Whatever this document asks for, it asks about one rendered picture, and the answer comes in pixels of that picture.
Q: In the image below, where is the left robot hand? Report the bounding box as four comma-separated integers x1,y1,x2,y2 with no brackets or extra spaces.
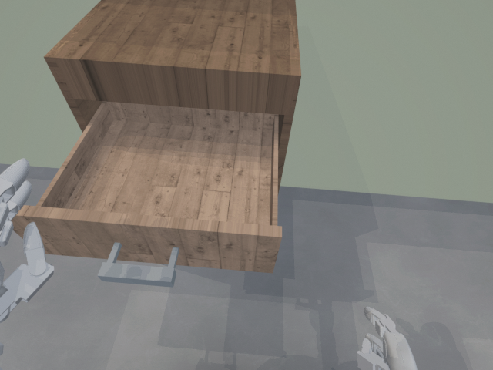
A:
0,158,54,323

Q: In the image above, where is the handle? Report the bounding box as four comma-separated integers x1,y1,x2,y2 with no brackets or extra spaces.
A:
97,242,179,288

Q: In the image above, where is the right robot hand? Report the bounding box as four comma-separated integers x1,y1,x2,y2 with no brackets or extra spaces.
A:
357,307,418,370

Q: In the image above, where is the cabinet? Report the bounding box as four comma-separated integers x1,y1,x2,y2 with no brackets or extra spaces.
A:
44,0,301,193

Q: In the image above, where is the drawer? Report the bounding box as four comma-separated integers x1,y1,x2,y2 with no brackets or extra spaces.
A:
11,101,282,273

